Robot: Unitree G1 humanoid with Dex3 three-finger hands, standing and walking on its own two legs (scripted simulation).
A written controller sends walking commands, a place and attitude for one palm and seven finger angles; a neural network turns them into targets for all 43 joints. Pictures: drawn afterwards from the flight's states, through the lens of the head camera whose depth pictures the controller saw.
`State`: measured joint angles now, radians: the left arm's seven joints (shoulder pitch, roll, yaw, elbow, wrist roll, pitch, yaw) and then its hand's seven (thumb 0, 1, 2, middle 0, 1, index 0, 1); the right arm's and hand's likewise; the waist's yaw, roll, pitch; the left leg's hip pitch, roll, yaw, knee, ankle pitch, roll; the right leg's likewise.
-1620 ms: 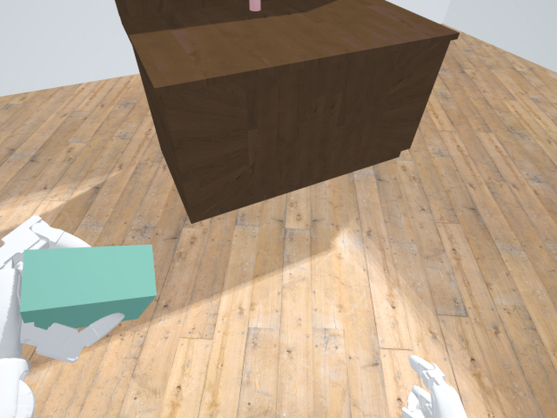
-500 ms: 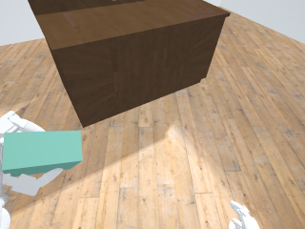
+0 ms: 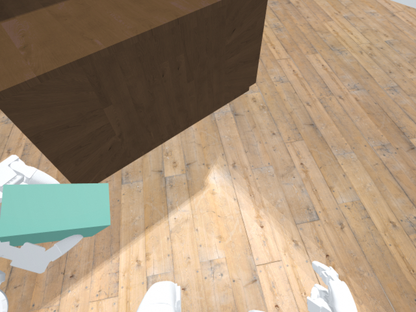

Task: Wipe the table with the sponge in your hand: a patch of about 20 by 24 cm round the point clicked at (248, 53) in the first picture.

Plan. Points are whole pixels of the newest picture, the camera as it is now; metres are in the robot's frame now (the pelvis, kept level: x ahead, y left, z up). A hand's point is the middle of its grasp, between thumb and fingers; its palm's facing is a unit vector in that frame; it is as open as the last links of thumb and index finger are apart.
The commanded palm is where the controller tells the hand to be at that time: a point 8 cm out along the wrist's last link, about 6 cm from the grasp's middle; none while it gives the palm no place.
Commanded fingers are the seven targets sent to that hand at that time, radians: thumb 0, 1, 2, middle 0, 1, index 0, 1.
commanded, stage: walk to a spot facing it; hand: left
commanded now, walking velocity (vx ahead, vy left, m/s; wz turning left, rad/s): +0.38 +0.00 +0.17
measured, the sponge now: (70, 214) +0.23 +0.20 +0.15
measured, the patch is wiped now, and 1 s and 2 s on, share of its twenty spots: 0.00 0.00 0.00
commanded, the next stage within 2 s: take the last steps up to it in 1.06 s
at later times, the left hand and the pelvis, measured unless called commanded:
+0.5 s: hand (58, 111) +0.37 +0.24 +0.20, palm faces +0.42 -0.81 -0.41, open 10.0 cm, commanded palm +0.31 +0.28 +0.19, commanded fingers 0.00 0.10 1.30 -1.20 -1.60 -1.20 -1.60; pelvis +0.16 +0.00 +0.00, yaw +2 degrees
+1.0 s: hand (123, 65) +0.49 +0.16 +0.20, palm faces +0.44 -0.69 -0.57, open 10.0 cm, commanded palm +0.42 +0.21 +0.19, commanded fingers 0.00 0.10 1.30 -1.20 -1.60 -1.20 -1.60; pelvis +0.31 -0.09 +0.01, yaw +10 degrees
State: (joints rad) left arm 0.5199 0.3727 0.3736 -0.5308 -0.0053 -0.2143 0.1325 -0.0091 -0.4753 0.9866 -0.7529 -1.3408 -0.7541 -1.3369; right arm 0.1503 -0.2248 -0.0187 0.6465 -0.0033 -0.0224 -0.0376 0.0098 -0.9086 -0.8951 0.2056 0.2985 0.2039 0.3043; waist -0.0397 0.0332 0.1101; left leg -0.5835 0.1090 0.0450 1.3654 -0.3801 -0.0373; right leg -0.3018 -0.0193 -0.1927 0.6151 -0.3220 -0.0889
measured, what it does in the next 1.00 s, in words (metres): walks ahead: left foot, then right foot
